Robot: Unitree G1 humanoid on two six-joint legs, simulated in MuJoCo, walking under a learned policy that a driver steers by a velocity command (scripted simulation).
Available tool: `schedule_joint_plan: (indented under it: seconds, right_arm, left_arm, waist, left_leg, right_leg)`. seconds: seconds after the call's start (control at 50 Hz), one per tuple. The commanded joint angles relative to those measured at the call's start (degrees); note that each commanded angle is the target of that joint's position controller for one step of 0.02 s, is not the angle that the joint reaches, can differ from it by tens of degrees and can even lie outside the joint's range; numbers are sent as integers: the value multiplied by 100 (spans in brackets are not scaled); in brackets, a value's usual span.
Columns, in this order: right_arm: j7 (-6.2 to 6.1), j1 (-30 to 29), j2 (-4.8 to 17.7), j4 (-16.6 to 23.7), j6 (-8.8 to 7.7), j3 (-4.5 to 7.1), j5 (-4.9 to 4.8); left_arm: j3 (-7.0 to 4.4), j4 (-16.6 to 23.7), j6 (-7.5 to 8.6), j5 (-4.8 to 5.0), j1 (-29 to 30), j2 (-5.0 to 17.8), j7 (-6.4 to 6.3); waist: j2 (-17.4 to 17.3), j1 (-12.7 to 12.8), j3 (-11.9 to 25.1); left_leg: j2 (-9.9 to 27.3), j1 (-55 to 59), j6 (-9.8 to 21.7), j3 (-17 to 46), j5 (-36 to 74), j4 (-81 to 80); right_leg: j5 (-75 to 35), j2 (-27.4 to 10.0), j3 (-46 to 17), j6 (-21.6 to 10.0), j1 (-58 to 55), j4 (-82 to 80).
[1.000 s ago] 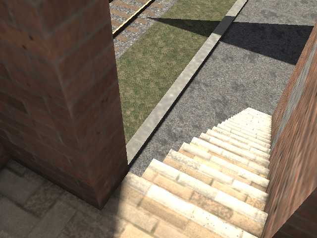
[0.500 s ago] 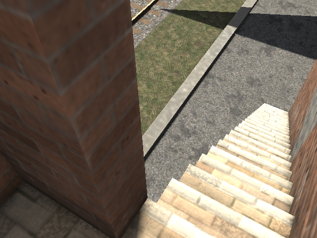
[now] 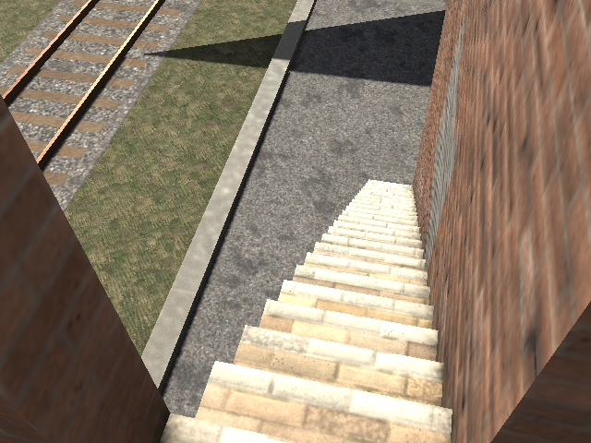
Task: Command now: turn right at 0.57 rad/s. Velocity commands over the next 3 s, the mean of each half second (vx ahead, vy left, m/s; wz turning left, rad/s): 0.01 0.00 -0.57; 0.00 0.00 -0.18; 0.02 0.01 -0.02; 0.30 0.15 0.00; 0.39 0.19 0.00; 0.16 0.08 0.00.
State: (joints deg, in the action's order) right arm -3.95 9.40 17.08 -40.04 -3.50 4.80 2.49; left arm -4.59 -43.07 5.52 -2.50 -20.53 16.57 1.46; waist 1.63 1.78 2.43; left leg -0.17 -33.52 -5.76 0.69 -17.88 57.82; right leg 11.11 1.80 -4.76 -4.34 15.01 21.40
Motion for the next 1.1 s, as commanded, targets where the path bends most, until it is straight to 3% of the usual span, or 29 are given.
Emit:
schedule_joint_plan:
  seconds: [0.02,0.04,0.08,0.14,0.16,0.2,0.3,0.34,0.36,0.38,0.4,0.42,0.44,0.46,0.48,0.5,0.52,0.54,0.56,0.6,0.64,0.66,0.7,0.72,0.74,0.78,0.84,0.92,1.1]
  right_arm:
    - [17,91,342,167,78,19,-63]
    - [29,33,416,163,67,56,-67]
    - [80,-49,435,61,129,-7,-91]
    - [107,-199,429,-104,159,-119,-66]
    - [96,-267,428,-94,94,-150,-126]
    - [136,-410,481,-119,-47,-186,-132]
    - [179,-387,419,-173,-169,-285,-227]
    - [254,-257,444,-184,-207,-280,-399]
    - [261,-197,566,-155,-248,-236,-442]
    - [192,3,911,-80,-325,-146,-396]
    - [162,35,1273,32,-406,-36,-271]
    - [98,32,1238,36,-399,68,5]
    - [136,-133,973,58,-442,13,-40]
    - [254,-836,438,292,-458,-146,-98]
    - [318,-1120,219,419,-425,-205,-148]
    - [358,-1210,225,535,-394,-172,-170]
    - [427,-1270,416,674,-374,-81,-129]
    - [475,-1140,558,669,-387,14,-141]
    - [534,-1078,406,700,-383,-32,-192]
    - [696,-1467,47,783,-383,-178,-346]
    - [863,-1345,176,626,-280,-135,-458]
    - [953,-1187,222,571,-192,-112,-510]
    - [1092,-815,188,374,-123,-91,-409]
    - [968,-102,228,372,-158,-37,-345]
    - [803,179,521,287,-207,59,-301]
    - [674,-576,583,610,-236,94,-270]
    - [859,-989,197,613,-257,-68,-366]
    - [858,-737,443,510,-257,21,-327]
    - [814,-479,590,377,-251,17,-326]
  left_arm:
    - [-252,514,124,12,107,875,1]
    - [-266,564,128,30,144,882,49]
    - [-368,587,178,67,-16,1016,123]
    - [-383,649,177,149,-90,1018,130]
    - [-333,681,174,164,-28,932,74]
    - [-295,737,140,166,18,945,-42]
    - [-228,857,-27,83,383,1073,-7]
    - [-110,807,-130,91,663,1005,45]
    - [-7,729,-173,54,538,854,99]
    - [120,735,-200,59,133,481,115]
    - [285,920,-116,-47,-339,-29,56]
    - [128,929,-85,-124,31,542,-37]
    - [63,846,-96,-85,330,709,-139]
    - [22,750,-94,-42,264,818,-236]
    - [57,728,-97,-47,243,685,-264]
    - [95,797,-70,-38,265,607,-222]
    - [108,779,-63,-28,159,577,-124]
    - [138,755,-25,70,83,486,-62]
    - [158,714,-6,143,130,442,-33]
    - [224,589,-26,112,28,204,100]
    - [303,464,-45,127,-38,-17,347]
    - [308,472,-11,272,-31,22,363]
    - [190,603,136,355,34,472,243]
    - [129,886,211,439,675,930,155]
    - [70,1034,237,340,1031,1002,112]
    - [97,1021,208,325,1209,792,75]
    - [184,884,92,411,909,504,180]
    - [178,890,99,359,907,546,198]
    - [141,1021,106,350,1180,723,148]
  waist:
    - [517,-148,186]
    - [465,-126,135]
    - [479,38,290]
    - [421,215,504]
    - [513,292,619]
    - [636,310,737]
    - [464,100,663]
    - [326,-212,532]
    - [319,-271,609]
    - [-390,-221,1056]
    - [-1426,15,1560]
    - [-460,-268,884]
    - [-435,-239,735]
    - [-599,-21,520]
    - [-849,40,449]
    - [-711,18,485]
    - [-629,59,518]
    - [-535,36,529]
    - [-450,-66,517]
    - [-414,182,414]
    - [-660,46,267]
    - [-448,46,214]
    - [-480,14,395]
    - [33,-551,682]
    - [0,-640,798]
    - [20,-429,455]
    - [-167,-55,93]
    - [-13,-86,269]
    - [-55,-159,209]
  left_leg:
    - [83,-92,-192,30,38,-535]
    - [151,-98,-222,40,-98,-817]
    - [212,-134,-214,102,-289,-1296]
    - [211,-393,-205,155,-515,-1665]
    - [161,-389,-156,172,-501,-1615]
    - [72,-325,-38,73,-496,-1553]
    - [-36,643,81,24,-138,-2371]
    - [-155,1729,392,-170,1208,-3578]
    - [149,2467,710,-40,1989,-3710]
    - [1175,3453,1580,809,3829,-3715]
    - [2862,4464,3265,2562,5455,-3895]
    - [2992,4105,3191,2435,4762,-4053]
    - [2401,3549,2643,1765,3796,-4144]
    - [1889,2998,2163,1124,3314,-4167]
    - [1600,2649,2018,673,3547,-4168]
    - [1491,2382,2032,407,3907,-4172]
    - [1383,2218,2156,268,4177,-4126]
    - [1403,2298,2182,169,4207,-4099]
    - [1378,2489,2125,62,4064,-4043]
    - [1078,2276,1646,-315,3575,-3727]
    - [922,1951,1396,-251,3231,-3334]
    - [955,1888,1285,-114,2722,-3069]
    - [1092,1794,1158,221,2288,-2679]
    - [779,2149,936,-16,1902,-2586]
    - [555,2385,826,-311,1633,-2426]
    - [501,2390,784,-532,1037,-2422]
    - [659,1640,953,-212,600,-2906]
    - [628,1736,924,-303,1031,-2819]
    - [625,1786,870,-358,1039,-2871]
  right_leg:
    - [-1766,-1397,-1422,-1303,-476,-457]
    - [-1953,-1474,-1541,-1334,-581,-351]
    - [-2128,-1598,-1924,-1459,-979,-237]
    - [-2276,-1694,-2410,-1596,-1420,-85]
    - [-2400,-1640,-2432,-1539,-1472,12]
    - [-2368,-1406,-2394,-1366,-1345,73]
    - [-2160,-1181,-2559,-1110,-543,212]
    - [-1691,-855,-2540,-863,175,274]
    - [-1212,-666,-2512,-590,596,376]
    - [260,-179,-2036,-56,1117,1101]
    - [2534,593,-926,769,2289,2411]
    - [2777,225,-523,1103,2993,3559]
    - [2343,4,-348,1184,2899,4194]
    - [1935,-43,-266,1331,2744,4663]
    - [1530,-77,-218,1361,2536,4853]
    - [1258,-126,-1,1356,2267,5241]
    - [1173,-92,114,1334,2080,5424]
    - [952,-174,33,1318,2058,5369]
    - [753,-308,-80,1315,2081,5077]
    - [358,-745,-35,1411,1528,3643]
    - [466,-876,443,1449,795,2220]
    - [-348,-786,553,1320,365,1437]
    - [-1497,-733,482,898,-160,1129]
    - [-2273,-870,134,401,38,1243]
    - [-1896,-999,-62,110,254,1155]
    - [-219,-932,-140,213,912,926]
    - [435,-771,-23,517,490,961]
    - [-145,-690,72,494,180,1012]
    - [-216,-644,87,452,107,951]
